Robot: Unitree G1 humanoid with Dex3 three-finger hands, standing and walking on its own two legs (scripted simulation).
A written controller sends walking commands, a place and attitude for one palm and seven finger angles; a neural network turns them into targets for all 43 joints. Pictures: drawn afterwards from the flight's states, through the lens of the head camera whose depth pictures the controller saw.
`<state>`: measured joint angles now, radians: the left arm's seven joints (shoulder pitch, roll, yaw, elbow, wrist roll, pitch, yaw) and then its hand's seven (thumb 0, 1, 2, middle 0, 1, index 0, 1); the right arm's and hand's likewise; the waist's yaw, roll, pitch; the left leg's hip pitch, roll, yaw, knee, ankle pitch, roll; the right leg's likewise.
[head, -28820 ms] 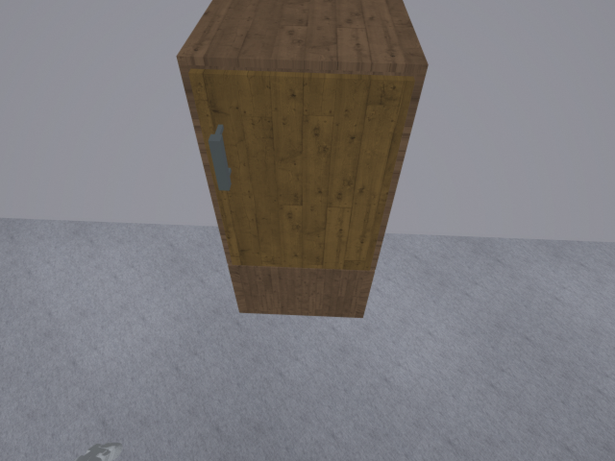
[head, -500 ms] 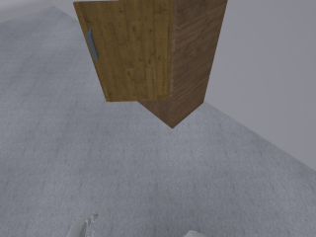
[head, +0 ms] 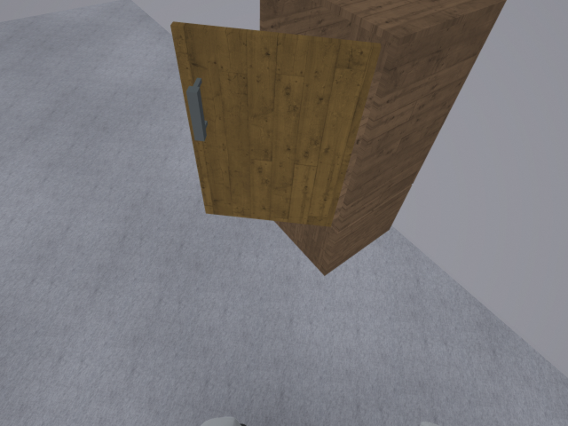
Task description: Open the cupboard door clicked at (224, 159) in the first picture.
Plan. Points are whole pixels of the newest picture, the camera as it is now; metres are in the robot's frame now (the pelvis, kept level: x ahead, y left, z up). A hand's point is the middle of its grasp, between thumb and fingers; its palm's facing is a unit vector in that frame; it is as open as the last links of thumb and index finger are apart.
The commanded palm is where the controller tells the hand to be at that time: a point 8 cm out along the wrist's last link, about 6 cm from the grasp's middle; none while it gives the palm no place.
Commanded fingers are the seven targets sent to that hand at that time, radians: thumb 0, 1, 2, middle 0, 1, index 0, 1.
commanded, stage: take the last steps up to it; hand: left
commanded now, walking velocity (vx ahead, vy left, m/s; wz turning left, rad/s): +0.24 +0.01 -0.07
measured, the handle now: (199, 109) +0.73 +0.28 +0.00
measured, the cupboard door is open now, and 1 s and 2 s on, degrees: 47 47 47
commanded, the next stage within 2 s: come to a stop and stand still in 0.24 s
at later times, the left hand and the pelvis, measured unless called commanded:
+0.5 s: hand (201, 343) +0.26 +0.17 -0.15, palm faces -0.07 -0.97 -0.23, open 7.3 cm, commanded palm none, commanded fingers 0.00 0.90 0.90 -0.20 -0.30 -0.20 -0.30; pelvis +0.15 -0.01 +0.00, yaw -2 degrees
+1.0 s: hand (145, 406) +0.16 +0.24 -0.17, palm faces +0.03 -0.98 -0.22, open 7.3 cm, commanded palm none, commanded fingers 0.00 0.90 0.90 -0.20 -0.30 -0.20 -0.30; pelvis +0.13 +0.04 +0.01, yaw -3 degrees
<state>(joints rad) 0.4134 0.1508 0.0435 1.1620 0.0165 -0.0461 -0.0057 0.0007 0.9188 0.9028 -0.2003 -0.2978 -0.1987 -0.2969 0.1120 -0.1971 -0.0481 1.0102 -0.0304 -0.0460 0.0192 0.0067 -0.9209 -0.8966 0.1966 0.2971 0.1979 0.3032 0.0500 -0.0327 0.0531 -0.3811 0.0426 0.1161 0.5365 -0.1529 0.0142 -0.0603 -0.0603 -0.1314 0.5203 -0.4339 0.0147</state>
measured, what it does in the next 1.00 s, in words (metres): walks ahead: right foot, then left foot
